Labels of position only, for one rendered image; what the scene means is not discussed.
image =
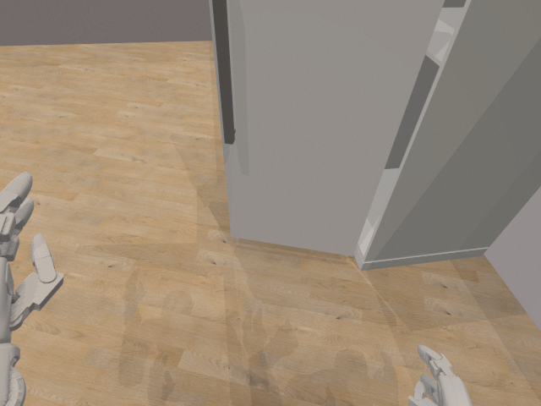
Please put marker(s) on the left robot hand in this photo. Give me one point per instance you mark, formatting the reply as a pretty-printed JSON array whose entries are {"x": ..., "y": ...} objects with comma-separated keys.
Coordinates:
[{"x": 35, "y": 291}]

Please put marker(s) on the handle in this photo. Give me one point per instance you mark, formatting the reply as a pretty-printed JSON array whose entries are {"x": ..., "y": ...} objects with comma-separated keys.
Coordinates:
[{"x": 224, "y": 68}]

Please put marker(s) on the right robot hand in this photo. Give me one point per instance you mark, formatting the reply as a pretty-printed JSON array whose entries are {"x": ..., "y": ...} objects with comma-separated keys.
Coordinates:
[{"x": 449, "y": 390}]

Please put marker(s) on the fridge door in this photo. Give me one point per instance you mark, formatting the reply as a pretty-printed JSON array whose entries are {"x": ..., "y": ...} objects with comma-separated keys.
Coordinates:
[{"x": 319, "y": 90}]

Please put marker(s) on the robot left forearm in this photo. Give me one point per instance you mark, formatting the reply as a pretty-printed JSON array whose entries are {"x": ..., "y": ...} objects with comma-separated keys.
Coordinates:
[{"x": 12, "y": 384}]

